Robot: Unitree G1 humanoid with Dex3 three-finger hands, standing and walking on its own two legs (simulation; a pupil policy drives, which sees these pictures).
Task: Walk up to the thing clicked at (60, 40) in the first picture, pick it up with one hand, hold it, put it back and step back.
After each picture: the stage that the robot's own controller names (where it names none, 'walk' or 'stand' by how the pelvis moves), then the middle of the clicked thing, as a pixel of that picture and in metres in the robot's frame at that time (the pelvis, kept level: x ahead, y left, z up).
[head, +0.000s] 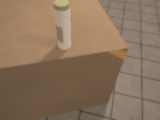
stand; (63, 26) +0.67 +0.09 +0.03
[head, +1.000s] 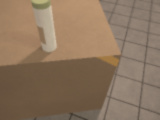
rise first; (45, 26) +0.59 +0.17 +0.06
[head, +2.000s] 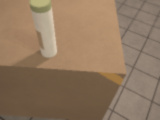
rise first; (45, 30) +0.53 +0.15 +0.07
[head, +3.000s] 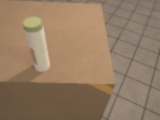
stand; (38, 47) +0.52 +0.18 +0.03
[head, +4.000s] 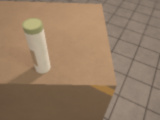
stand; (38, 48) +0.51 +0.18 +0.03
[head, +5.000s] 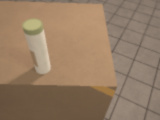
stand; (38, 49) +0.51 +0.18 +0.03
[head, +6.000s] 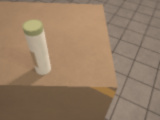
stand; (38, 50) +0.50 +0.18 +0.03
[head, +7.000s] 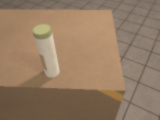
rise first; (47, 53) +0.50 +0.17 +0.03
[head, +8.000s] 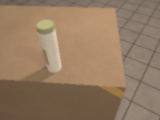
go down; (50, 48) +0.52 +0.17 +0.03
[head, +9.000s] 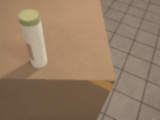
go down; (35, 42) +0.52 +0.16 +0.04
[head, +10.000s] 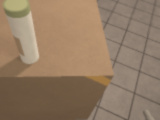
go down; (24, 35) +0.51 +0.16 +0.07
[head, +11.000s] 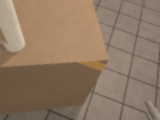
close in; (4, 18) +0.52 +0.18 +0.10
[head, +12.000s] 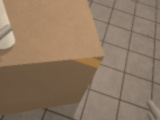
close; out of the picture +0.55 +0.19 +0.12
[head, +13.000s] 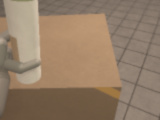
lift; (25, 39) +0.34 +0.14 +0.27
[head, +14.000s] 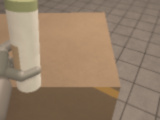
hold; (25, 48) +0.34 +0.15 +0.23
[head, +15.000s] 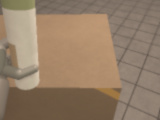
hold; (23, 46) +0.33 +0.16 +0.24
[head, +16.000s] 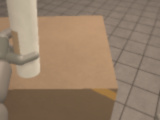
crouch; (25, 34) +0.38 +0.15 +0.25
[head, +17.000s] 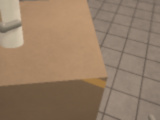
lower; (5, 3) +0.49 +0.17 +0.25
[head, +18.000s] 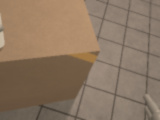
lower; out of the picture +0.54 +0.18 +0.12
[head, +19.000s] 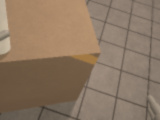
lower; out of the picture +0.53 +0.18 +0.12
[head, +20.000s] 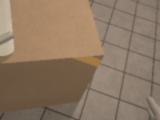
lower; out of the picture +0.52 +0.18 +0.11
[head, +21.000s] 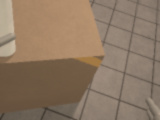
lower; out of the picture +0.52 +0.17 +0.12
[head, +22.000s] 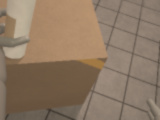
open; (18, 20) +0.51 +0.13 +0.11
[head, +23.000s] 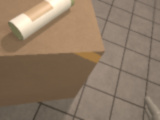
rise; (44, 12) +0.59 +0.05 +0.03
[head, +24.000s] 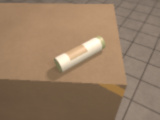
sink last; (80, 53) +0.56 +0.03 -0.01
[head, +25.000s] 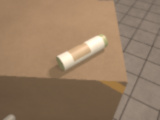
stand; (83, 51) +0.56 +0.02 -0.02
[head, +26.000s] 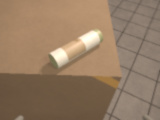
stand; (77, 47) +0.54 +0.02 +0.00
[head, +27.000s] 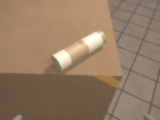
stand; (80, 49) +0.53 +0.01 +0.01
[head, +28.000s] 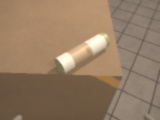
stand; (83, 51) +0.52 -0.01 +0.01
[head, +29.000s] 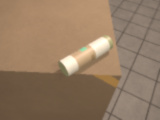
stand; (87, 54) +0.50 -0.02 -0.01
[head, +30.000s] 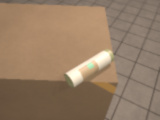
walk; (90, 67) +0.50 -0.04 -0.06
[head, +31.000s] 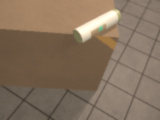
walk; (97, 25) +0.65 -0.08 -0.04
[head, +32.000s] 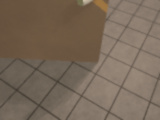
walk; out of the picture +0.97 -0.07 -0.04
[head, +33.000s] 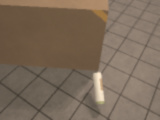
stand; (98, 88) +0.70 -0.16 -0.63
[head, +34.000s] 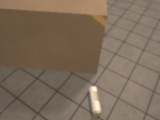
stand; (94, 100) +0.67 -0.14 -0.75
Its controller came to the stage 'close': yes
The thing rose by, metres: 0.22
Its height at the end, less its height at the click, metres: -0.78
